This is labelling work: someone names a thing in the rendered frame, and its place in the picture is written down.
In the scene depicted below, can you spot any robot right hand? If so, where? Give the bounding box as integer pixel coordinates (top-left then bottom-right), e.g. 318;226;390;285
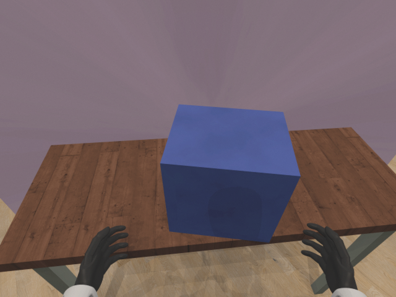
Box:
301;223;358;293

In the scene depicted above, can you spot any robot left forearm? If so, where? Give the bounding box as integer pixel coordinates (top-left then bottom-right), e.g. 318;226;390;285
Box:
62;285;98;297

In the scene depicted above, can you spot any table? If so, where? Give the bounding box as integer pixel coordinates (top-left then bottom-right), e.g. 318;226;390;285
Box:
0;127;396;295

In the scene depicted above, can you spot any carton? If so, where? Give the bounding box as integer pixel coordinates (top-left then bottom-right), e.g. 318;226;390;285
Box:
160;105;301;243

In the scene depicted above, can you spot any robot left hand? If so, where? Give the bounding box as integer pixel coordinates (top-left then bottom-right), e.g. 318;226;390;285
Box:
75;225;129;291

